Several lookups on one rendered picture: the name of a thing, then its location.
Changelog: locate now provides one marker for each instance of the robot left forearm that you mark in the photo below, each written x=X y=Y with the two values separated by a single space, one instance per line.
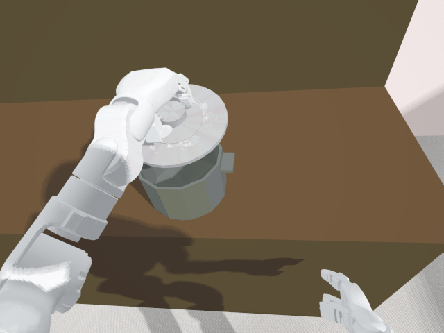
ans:
x=111 y=162

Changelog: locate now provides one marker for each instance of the lid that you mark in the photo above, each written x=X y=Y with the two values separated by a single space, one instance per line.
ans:
x=202 y=130

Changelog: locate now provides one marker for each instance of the left robot upper arm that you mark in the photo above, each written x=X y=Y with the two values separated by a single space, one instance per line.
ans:
x=47 y=279

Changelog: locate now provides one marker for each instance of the robot right forearm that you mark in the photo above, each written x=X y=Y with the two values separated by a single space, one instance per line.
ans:
x=366 y=321

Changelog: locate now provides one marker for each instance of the right robot hand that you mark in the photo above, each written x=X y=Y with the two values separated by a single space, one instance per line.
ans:
x=352 y=299

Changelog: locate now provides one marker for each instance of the left robot hand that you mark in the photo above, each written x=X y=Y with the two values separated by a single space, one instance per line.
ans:
x=157 y=86

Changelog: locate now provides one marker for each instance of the pot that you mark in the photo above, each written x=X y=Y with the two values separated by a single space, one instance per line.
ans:
x=190 y=191

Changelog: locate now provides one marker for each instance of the table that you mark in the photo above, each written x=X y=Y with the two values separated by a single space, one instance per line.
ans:
x=327 y=173

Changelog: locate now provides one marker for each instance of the knob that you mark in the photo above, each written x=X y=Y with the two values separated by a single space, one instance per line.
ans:
x=174 y=113

